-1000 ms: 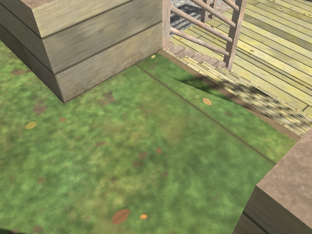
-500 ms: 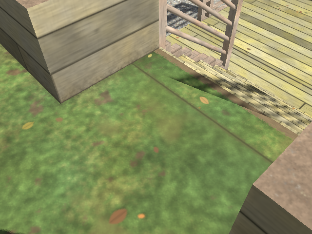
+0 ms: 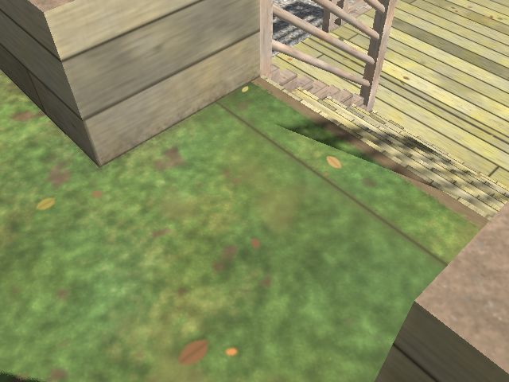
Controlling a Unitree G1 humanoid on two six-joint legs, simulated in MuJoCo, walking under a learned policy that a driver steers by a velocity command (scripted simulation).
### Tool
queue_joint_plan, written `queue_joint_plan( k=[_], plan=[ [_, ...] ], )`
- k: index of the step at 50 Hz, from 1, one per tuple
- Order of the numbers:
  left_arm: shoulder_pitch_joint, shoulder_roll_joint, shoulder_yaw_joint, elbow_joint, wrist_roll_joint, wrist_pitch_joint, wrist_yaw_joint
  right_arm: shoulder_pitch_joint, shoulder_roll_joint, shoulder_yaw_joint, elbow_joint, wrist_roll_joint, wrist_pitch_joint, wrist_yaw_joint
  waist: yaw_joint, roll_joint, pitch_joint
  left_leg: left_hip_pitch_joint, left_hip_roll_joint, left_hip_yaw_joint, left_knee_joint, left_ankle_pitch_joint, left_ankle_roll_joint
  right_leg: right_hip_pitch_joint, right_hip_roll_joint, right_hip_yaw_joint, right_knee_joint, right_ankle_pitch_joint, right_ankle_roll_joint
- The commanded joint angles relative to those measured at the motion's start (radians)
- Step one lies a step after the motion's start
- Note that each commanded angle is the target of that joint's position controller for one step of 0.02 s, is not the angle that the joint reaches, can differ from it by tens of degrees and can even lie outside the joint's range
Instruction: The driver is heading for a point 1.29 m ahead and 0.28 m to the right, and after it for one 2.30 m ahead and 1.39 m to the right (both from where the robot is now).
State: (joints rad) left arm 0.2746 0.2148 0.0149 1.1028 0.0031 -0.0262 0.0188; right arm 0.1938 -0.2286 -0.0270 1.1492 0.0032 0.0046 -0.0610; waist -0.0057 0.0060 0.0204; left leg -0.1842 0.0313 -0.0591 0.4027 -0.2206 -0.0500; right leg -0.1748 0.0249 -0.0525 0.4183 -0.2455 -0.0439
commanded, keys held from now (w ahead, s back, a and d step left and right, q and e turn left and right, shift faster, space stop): w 1.00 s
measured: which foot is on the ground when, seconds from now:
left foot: down 0.00-1.00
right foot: down 0.00-1.00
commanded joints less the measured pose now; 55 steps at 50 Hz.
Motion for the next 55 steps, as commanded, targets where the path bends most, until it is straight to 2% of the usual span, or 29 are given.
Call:
queue_joint_plan(
  k=[1, 55],
  plan=[
    [0.062, 0.104, 0.017, -0.015, 0.000, -0.005, 0.003, 0.035, -0.106, -0.016, -0.018, 0.000, -0.006, -0.004, 0.001, -0.009, 0.012, -0.026, 0.012, -0.006, -0.047, 0.132, 0.045, 0.002, -0.074, 0.080, -0.084, 0.135, 0.001],
    [0.096, 0.071, 0.026, 0.001, -0.005, -0.014, 0.004, 0.097, -0.071, -0.024, -0.028, 0.003, -0.005, -0.006, 0.000, -0.009, 0.027, -0.029, 0.006, -0.006, -0.032, 0.135, 0.048, -0.004, -0.075, 0.075, -0.071, 0.142, 0.000]
  ],
)
Keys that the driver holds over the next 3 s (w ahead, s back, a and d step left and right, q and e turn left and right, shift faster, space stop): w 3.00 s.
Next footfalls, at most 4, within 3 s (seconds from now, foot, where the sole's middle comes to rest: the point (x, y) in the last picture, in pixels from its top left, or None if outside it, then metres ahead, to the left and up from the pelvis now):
none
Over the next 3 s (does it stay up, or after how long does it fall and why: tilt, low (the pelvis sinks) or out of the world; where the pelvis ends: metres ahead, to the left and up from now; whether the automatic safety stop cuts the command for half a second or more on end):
stays up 0.00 0.01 0.00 its command is cut before an obstacle from the start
